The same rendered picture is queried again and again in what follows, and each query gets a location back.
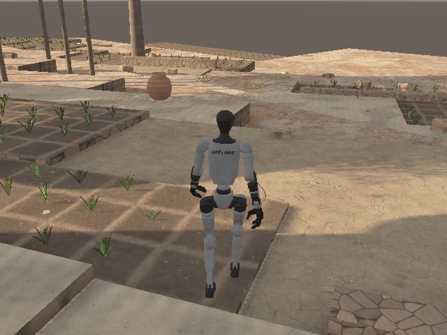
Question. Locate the right robot upper arm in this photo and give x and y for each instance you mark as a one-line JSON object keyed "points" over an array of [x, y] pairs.
{"points": [[248, 159]]}

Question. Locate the left robot upper arm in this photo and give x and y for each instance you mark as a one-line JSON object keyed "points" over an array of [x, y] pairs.
{"points": [[199, 157]]}

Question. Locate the right robot foot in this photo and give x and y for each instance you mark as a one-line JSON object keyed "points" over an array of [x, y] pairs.
{"points": [[234, 272]]}

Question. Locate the left robot foot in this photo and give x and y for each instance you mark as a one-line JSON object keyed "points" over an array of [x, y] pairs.
{"points": [[209, 293]]}

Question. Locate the robot left forearm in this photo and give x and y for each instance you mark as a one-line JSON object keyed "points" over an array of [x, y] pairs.
{"points": [[194, 180]]}

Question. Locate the robot left hand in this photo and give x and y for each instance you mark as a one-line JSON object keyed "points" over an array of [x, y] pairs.
{"points": [[200, 188]]}

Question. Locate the robot right hand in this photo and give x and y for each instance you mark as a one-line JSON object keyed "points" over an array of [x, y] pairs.
{"points": [[259, 215]]}

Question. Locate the robot right forearm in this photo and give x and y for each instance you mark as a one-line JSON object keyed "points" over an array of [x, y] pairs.
{"points": [[254, 193]]}

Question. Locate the robot foot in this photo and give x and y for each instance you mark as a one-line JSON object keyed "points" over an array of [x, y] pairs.
{"points": [[234, 272], [209, 293]]}

